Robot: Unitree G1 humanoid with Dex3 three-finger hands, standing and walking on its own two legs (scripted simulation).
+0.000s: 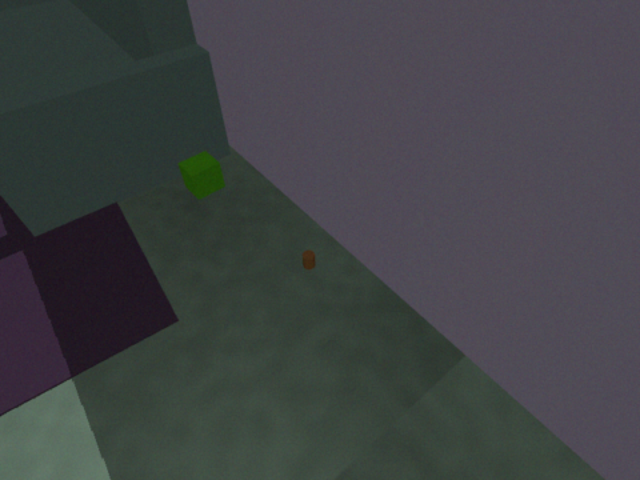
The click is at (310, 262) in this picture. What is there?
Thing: low tin
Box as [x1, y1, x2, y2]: [302, 250, 314, 269]
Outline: 306,250 302,254 303,266 309,269 314,266 314,253 310,250
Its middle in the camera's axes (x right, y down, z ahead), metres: -0.04 +0.07 +1.57
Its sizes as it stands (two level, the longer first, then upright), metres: 0.050 0.050 0.063
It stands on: the floor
